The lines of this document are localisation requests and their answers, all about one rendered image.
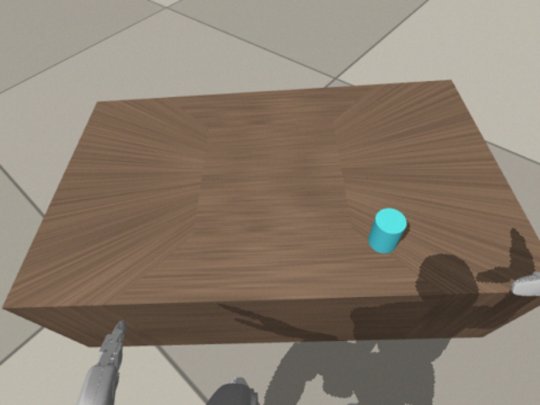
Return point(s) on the left robot hand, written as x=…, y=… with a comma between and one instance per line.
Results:
x=99, y=387

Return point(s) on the right robot hand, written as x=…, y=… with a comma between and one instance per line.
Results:
x=527, y=286

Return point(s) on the can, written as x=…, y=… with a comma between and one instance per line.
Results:
x=387, y=230

